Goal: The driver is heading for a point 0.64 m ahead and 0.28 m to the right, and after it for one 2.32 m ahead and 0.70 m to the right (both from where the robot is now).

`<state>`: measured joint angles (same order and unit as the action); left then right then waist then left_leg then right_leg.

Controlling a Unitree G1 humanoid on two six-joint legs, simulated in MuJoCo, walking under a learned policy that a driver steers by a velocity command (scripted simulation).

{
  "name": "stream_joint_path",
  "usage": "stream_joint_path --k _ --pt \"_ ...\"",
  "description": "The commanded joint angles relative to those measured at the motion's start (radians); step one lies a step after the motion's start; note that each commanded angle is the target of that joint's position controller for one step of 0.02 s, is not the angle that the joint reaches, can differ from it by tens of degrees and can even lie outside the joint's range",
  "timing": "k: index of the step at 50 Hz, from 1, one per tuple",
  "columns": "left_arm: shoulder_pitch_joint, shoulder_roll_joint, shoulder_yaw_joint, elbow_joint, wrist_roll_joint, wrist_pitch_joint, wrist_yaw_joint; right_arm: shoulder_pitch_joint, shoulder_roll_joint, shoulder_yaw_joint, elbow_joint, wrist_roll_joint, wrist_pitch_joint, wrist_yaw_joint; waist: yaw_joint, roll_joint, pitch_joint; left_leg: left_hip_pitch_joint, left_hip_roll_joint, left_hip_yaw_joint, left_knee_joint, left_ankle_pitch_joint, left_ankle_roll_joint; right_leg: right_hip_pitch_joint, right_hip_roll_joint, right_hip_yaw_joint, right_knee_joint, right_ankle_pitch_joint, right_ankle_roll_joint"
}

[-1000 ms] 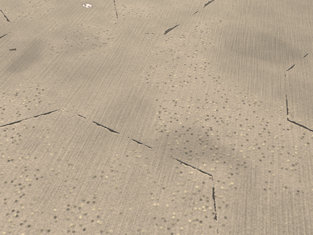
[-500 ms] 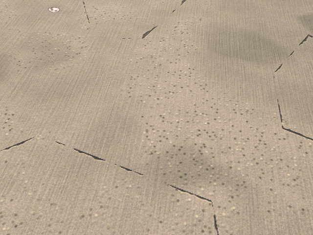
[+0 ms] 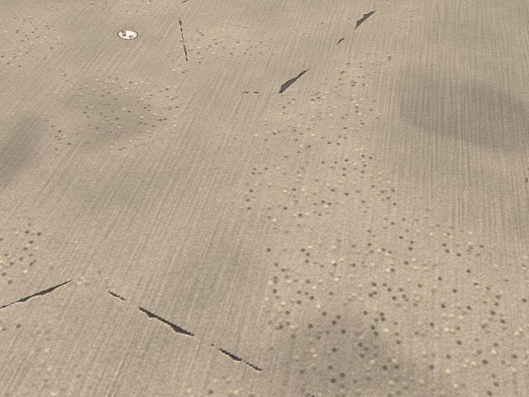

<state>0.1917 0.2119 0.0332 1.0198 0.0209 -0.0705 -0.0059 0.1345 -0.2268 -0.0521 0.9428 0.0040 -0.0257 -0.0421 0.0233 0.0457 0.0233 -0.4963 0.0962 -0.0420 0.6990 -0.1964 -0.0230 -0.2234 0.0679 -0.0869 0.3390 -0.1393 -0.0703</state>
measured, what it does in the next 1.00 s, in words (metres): steps on the spot, turning right: left foot, then left foot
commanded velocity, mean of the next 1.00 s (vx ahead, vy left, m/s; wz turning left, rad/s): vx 0.04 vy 0.00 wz -0.43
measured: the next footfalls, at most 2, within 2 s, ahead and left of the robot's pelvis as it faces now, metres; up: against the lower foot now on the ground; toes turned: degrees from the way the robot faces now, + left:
left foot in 0.06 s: +0.12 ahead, +0.15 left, +0.00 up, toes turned +1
left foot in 1.00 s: +0.17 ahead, +0.07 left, +0.00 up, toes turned -33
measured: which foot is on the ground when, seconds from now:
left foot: up 0.00-0.04, down 0.06-0.40, up 0.42-0.98, down 1.00-1.00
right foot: down 0.00-0.98, up 1.00-1.00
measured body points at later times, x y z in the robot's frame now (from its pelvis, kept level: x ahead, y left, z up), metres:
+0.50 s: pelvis +0.04 -0.03 -0.01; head +0.07 -0.06 +0.43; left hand +0.19 +0.23 -0.12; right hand +0.11 -0.33 -0.15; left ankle +0.05 +0.13 -0.67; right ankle +0.03 -0.11 -0.74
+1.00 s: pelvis +0.07 -0.02 -0.01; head +0.09 -0.03 +0.44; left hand +0.32 +0.18 -0.11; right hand +0.08 -0.34 -0.11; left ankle +0.13 +0.09 -0.75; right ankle +0.03 -0.11 -0.74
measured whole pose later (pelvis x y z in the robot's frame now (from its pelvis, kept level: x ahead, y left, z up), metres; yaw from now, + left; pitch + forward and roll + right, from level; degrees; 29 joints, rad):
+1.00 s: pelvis +0.07 -0.02 -0.01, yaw -28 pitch +2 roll +0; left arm 0.20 0.30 0.08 0.74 -0.02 0.03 0.04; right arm 0.11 -0.29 -0.09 0.83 0.01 -0.06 -0.02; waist 0.01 -0.01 0.00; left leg -0.27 -0.03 -0.07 0.47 -0.25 -0.01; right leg -0.31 0.15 0.24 0.56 -0.29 -0.05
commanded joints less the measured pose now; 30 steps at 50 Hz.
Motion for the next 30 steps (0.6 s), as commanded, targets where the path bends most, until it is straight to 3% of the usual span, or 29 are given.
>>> stream_joint_path --k 1,2,3,4,5,6,7,10,12,13,14,16,18,19,20,21,22,23,24,25,26,30 --pt "-0.054 0.135 0.020 -0.047 -0.016 0.006 0.012 0.092 -0.082 -0.024 -0.003 -0.006 0.011 -0.002 -0.059 -0.123 -0.080 0.251 -0.023 0.034 -0.138 0.066 0.014 -0.084 -0.255 0.137 -0.074 0.131 -0.131" --pt "-0.038 0.116 0.014 -0.039 -0.024 0.010 0.013 0.095 -0.087 -0.027 0.004 -0.015 0.010 -0.002 -0.063 -0.107 -0.067 0.294 -0.029 0.038 -0.219 0.106 0.028 -0.092 -0.225 0.139 -0.046 0.029 -0.097" --pt "0.006 0.089 0.005 -0.026 -0.023 0.012 0.012 0.096 -0.114 -0.032 0.003 -0.025 0.008 -0.004 -0.052 -0.066 -0.051 0.345 0.012 -0.006 -0.278 0.213 0.043 -0.116 -0.187 0.146 -0.011 -0.061 -0.051" --pt "0.042 0.081 0.004 -0.027 -0.011 0.011 0.012 0.098 -0.166 -0.041 -0.006 -0.025 0.005 -0.011 -0.011 0.010 -0.045 0.381 0.078 -0.059 -0.273 0.350 0.069 -0.153 -0.125 0.117 0.063 -0.142 -0.013" --pt "0.108 0.066 0.006 -0.032 -0.014 0.016 0.017 0.059 -0.203 -0.051 -0.003 -0.013 0.007 -0.016 0.048 0.145 -0.051 0.359 0.121 -0.092 -0.274 0.264 0.130 -0.175 -0.061 0.063 0.088 -0.208 0.012" --pt "0.034 0.091 0.009 -0.057 -0.016 0.027 0.027 0.046 -0.162 -0.051 -0.005 -0.004 0.007 -0.012 0.011 0.143 -0.045 0.296 0.103 -0.096 -0.308 0.105 0.129 -0.132 -0.056 0.044 0.127 -0.174 0.024" --pt "-0.023 0.125 0.020 -0.086 -0.023 0.038 0.032 0.047 -0.157 -0.055 -0.007 -0.005 0.006 -0.015 -0.008 0.127 -0.035 0.298 0.094 -0.093 -0.318 0.046 0.118 -0.162 -0.050 0.042 0.173 -0.144 0.024" --pt "-0.033 0.122 0.032 -0.123 -0.024 0.066 0.038 0.109 -0.180 -0.071 -0.002 -0.007 -0.003 -0.033 -0.033 0.138 -0.086 0.381 0.193 -0.160 -0.303 0.220 0.175 -0.244 -0.056 0.055 0.338 -0.135 0.028" --pt "-0.025 0.117 0.041 -0.141 -0.026 0.077 0.031 0.091 -0.185 -0.074 -0.024 -0.008 -0.006 -0.049 -0.046 0.173 -0.119 0.400 0.296 -0.220 -0.295 0.404 0.248 -0.291 -0.058 0.052 0.535 -0.373 0.038" --pt "-0.045 0.121 0.047 -0.159 -0.030 0.083 0.027 0.085 -0.192 -0.075 -0.036 -0.012 -0.009 -0.054 -0.062 0.161 -0.120 0.405 0.334 -0.239 -0.306 0.462 0.274 -0.333 -0.081 0.078 0.633 -0.475 0.046" --pt "-0.050 0.117 0.049 -0.175 -0.036 0.091 0.024 0.051 -0.207 -0.078 -0.048 -0.009 -0.011 -0.059 -0.048 0.134 -0.116 0.392 0.338 -0.220 -0.310 0.462 0.260 -0.342 -0.119 0.111 0.638 -0.483 0.052" --pt "-0.022 0.110 0.052 -0.174 -0.045 0.102 0.017 -0.050 -0.222 -0.084 -0.073 0.004 -0.001 -0.062 -0.013 0.112 -0.122 0.307 0.273 -0.095 -0.300 0.412 0.185 -0.222 -0.127 0.082 0.501 -0.358 0.055" --pt "0.047 0.105 0.062 -0.150 -0.038 0.110 0.005 -0.086 -0.221 -0.085 -0.071 0.014 0.018 -0.051 0.025 0.102 -0.135 0.217 0.215 0.030 -0.240 0.310 0.130 -0.049 -0.061 -0.018 0.338 -0.135 0.045" --pt "0.078 0.111 0.072 -0.138 -0.033 0.116 -0.001 -0.070 -0.197 -0.081 -0.061 0.018 0.026 -0.043 0.032 0.073 -0.134 0.166 0.182 0.079 -0.173 0.171 0.093 0.033 -0.030 -0.030 0.260 -0.069 0.025" --pt "0.078 0.144 0.086 -0.147 -0.027 0.115 -0.003 -0.013 -0.149 -0.072 -0.038 0.013 0.034 -0.032 0.023 -0.067 -0.090 0.048 0.113 0.165 -0.010 -0.043 0.025 0.106 -0.069 0.085 0.128 0.031 -0.020" --pt "0.072 0.288 0.112 -0.193 -0.019 0.107 0.014 -0.011 -0.081 -0.049 -0.074 -0.029 0.039 -0.024 -0.011 -0.400 -0.053 -0.219 -0.026 0.214 0.342 -0.490 -0.070 0.170 -0.368 0.534 0.021 0.372 -0.150" --pt "0.119 0.300 0.098 -0.214 0.024 0.080 -0.001 -0.112 -0.097 -0.051 -0.126 -0.024 0.029 -0.026 0.048 -0.331 -0.140 -0.225 -0.080 0.008 0.502 -0.520 -0.046 0.103 -0.450 0.688 -0.037 0.355 -0.292" --pt "0.073 0.287 0.096 -0.225 0.023 0.055 -0.004 -0.122 -0.131 -0.059 -0.131 -0.004 0.027 -0.031 0.019 -0.220 -0.103 -0.259 -0.070 -0.027 0.562 -0.441 -0.027 0.100 -0.415 0.620 -0.029 0.296 -0.278" --pt "0.012 0.271 0.093 -0.240 -0.002 0.043 0.003 -0.100 -0.158 -0.067 -0.120 -0.002 0.024 -0.036 -0.012 -0.167 -0.078 -0.279 -0.055 -0.037 0.546 -0.337 -0.012 0.095 -0.359 0.535 -0.010 0.252 -0.214" --pt "-0.032 0.243 0.086 -0.255 -0.021 0.043 0.011 -0.081 -0.173 -0.073 -0.099 -0.011 0.024 -0.045 -0.024 -0.129 -0.084 -0.268 -0.038 -0.044 0.527 -0.265 -0.011 0.098 -0.323 0.484 0.006 0.236 -0.163" --pt "-0.052 0.229 0.080 -0.264 -0.031 0.047 0.018 -0.067 -0.180 -0.077 -0.097 -0.016 0.024 -0.050 -0.035 -0.131 -0.089 -0.228 -0.036 -0.048 0.503 -0.224 -0.015 0.074 -0.299 0.448 0.011 0.267 -0.144" --pt "0.029 0.217 0.077 -0.260 -0.032 0.053 0.039 -0.070 -0.137 -0.066 -0.114 -0.006 0.014 -0.041 -0.019 -0.129 -0.130 -0.210 -0.078 -0.052 0.431 -0.140 -0.027 0.160 -0.272 0.430 0.012 0.362 -0.150"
